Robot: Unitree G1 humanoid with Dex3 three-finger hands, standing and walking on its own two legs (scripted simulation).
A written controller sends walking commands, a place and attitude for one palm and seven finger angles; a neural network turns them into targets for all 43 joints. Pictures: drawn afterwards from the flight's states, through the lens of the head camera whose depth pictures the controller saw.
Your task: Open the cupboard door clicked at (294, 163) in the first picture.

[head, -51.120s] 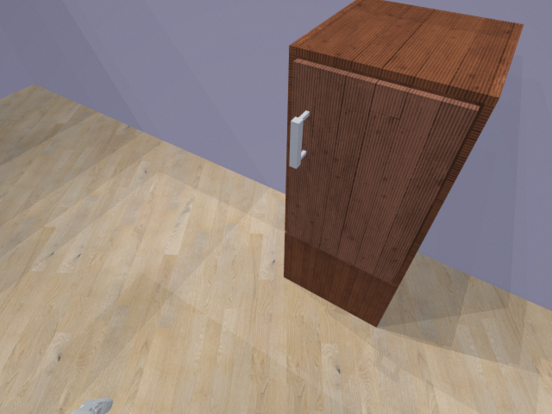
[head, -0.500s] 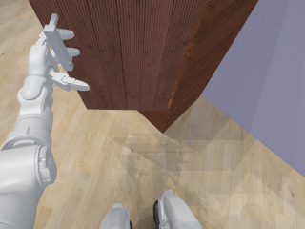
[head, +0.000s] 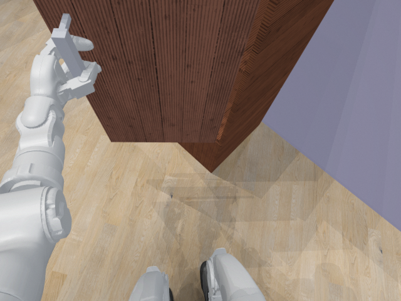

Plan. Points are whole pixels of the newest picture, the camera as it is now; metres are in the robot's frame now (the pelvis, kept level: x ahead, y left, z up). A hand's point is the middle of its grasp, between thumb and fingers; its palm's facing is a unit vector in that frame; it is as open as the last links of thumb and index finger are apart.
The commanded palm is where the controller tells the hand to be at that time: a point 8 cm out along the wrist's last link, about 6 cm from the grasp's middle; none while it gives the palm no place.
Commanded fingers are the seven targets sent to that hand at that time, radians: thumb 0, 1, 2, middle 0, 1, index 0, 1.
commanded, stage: close the thumb around the handle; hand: left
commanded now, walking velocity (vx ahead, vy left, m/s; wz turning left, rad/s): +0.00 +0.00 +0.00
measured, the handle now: (76, 55) +0.58 +0.18 +0.08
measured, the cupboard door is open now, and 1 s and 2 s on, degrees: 45 80 91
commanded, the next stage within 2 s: pull the door open along its arc in 0.12 s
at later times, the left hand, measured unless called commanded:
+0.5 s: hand (86, 87) +0.51 +0.16 +0.07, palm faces -0.10 -1.00 -0.02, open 5.7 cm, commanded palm +0.45 +0.22 +0.07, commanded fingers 0.00 0.90 0.90 -0.40 -1.35 -0.40 -1.35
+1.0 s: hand (131, 170) +0.34 +0.08 +0.07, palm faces +0.27 -0.96 +0.04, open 6.2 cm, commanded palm +0.26 +0.16 +0.07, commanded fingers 0.00 0.90 0.90 -0.40 -1.35 -0.40 -1.35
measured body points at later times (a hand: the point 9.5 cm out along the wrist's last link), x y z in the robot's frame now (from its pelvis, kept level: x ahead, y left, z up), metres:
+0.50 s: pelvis +0.01 +0.00 +0.01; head +0.14 +0.01 +0.44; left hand +0.51 +0.22 +0.07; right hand +0.01 -0.26 -0.11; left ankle -0.02 +0.08 -0.66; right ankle +0.05 -0.11 -0.66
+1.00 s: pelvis +0.02 -0.01 +0.02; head +0.08 -0.02 +0.47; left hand +0.32 +0.13 +0.07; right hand +0.20 -0.23 -0.08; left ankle -0.02 +0.08 -0.66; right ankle +0.05 -0.11 -0.66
